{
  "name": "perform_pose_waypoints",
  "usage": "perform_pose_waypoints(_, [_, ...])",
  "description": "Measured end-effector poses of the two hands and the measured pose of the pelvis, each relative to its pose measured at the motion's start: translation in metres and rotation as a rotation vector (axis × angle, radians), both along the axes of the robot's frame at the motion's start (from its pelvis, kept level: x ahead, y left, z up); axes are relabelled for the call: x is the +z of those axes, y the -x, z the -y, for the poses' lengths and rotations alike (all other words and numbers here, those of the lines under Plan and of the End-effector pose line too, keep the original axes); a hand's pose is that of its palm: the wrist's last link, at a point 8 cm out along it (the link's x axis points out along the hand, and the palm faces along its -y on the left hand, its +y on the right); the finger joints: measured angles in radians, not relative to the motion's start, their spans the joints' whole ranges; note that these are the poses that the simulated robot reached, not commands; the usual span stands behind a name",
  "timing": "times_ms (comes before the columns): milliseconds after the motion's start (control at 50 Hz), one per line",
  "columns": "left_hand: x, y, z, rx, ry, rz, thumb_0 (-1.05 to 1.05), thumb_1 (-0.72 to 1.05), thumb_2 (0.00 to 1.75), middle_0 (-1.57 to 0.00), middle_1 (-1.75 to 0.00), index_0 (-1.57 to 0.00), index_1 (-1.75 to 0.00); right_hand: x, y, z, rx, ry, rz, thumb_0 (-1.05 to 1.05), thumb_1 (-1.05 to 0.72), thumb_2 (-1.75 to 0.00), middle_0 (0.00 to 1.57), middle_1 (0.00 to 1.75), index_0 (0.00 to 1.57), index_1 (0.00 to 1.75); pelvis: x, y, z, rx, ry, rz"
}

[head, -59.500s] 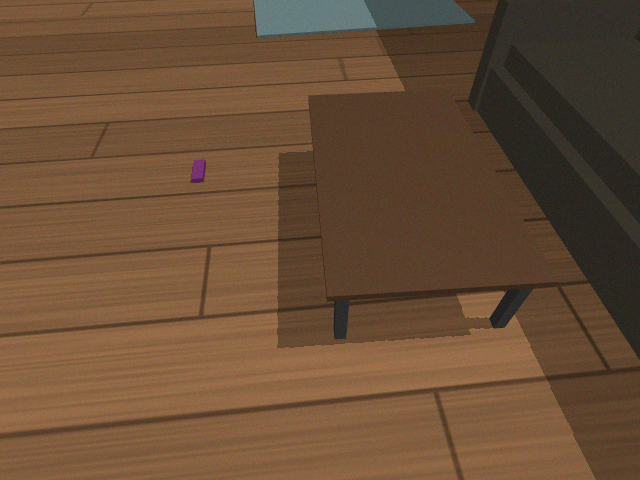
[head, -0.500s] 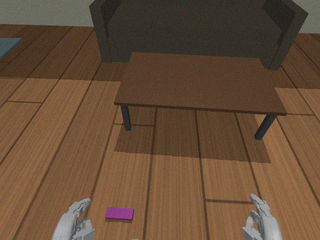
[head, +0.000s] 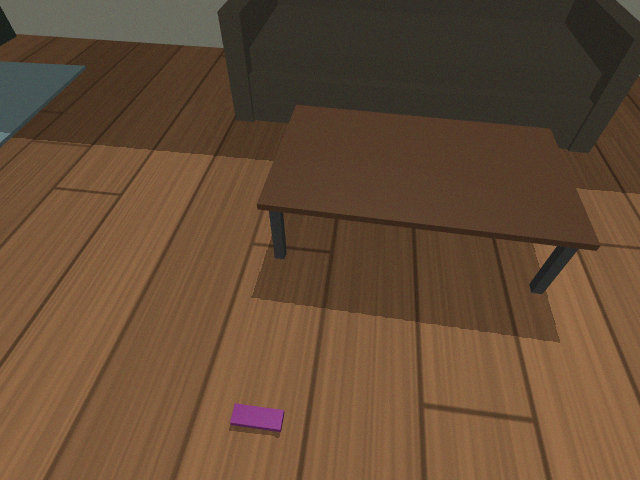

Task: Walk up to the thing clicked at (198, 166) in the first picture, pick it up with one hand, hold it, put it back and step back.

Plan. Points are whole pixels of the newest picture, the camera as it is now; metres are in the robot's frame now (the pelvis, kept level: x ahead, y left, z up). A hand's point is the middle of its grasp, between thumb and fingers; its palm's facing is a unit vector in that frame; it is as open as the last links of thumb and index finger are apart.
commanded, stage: stand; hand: left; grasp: from above
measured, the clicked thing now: (257, 417) +0.40 +0.22 -0.75
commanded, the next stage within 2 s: none
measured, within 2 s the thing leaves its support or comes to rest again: neither
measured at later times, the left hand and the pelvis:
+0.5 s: hand out of the picture +0.03 +0.23 -0.15, palm faces +0.03 -0.94 -0.33, open 7.4 cm; pelvis -0.01 -0.01 +0.01, yaw +1 degrees
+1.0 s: hand out of the picture +0.06 +0.23 -0.15, palm faces +0.02 -0.94 -0.33, open 7.4 cm; pelvis +0.00 -0.02 +0.02, yaw +0 degrees
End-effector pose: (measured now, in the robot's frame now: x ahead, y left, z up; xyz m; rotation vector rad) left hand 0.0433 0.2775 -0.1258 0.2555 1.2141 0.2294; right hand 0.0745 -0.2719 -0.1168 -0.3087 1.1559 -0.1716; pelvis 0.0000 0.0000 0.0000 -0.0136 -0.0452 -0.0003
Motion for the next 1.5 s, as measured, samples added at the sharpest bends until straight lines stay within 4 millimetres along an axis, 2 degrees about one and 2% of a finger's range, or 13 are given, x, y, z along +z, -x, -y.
perform_pose_waypoints(200, [0.006,0.016,0.0,0.02,-0.003,-0.053,0.0,0.9,0.9,-0.2,-0.3,-0.2,-0.3,0.003,-0.001,-0.004,-0.014,-0.023,-0.012,0.01,-0.9,-0.9,0.21,0.3,0.2,0.29,0.01,0.002,0.0,0.004,-0.005,0.033])
perform_pose_waypoints(480, [0.013,0.017,-0.001,0.016,-0.017,-0.071,0.0,0.91,0.9,-0.2,-0.3,-0.2,-0.3,0.005,0.017,0.016,-0.039,-0.007,-0.064,0.01,-0.9,-0.9,0.21,0.3,0.2,0.29,0.014,0.006,0.008,0.01,-0.008,0.036])
perform_pose_waypoints(700, [0.014,0.008,0.005,0.009,-0.012,-0.073,0.0,0.9,0.9,-0.2,-0.3,-0.2,-0.3,0.005,0.023,0.025,-0.045,-0.001,-0.094,0.01,-0.9,-0.9,0.21,0.3,0.2,0.29,0.015,0.004,0.013,0.009,-0.007,0.032])
perform_pose_waypoints(1260, [0.019,-0.027,0.006,0.0,-0.014,-0.043,0.0,0.9,0.9,-0.2,-0.3,-0.2,-0.3,0.009,-0.009,0.032,-0.02,0.008,-0.073,0.01,-0.9,-0.9,0.21,0.3,0.2,0.29,0.017,-0.013,0.018,0.007,-0.01,0.009])
perform_pose_waypoints(1500, [0.021,-0.032,0.005,-0.006,-0.018,-0.039,0.0,0.9,0.9,-0.2,-0.3,-0.2,-0.3,0.01,-0.015,0.034,-0.015,0.007,-0.066,0.01,-0.9,-0.9,0.21,0.3,0.2,0.29,0.017,-0.016,0.02,0.008,-0.011,0.005])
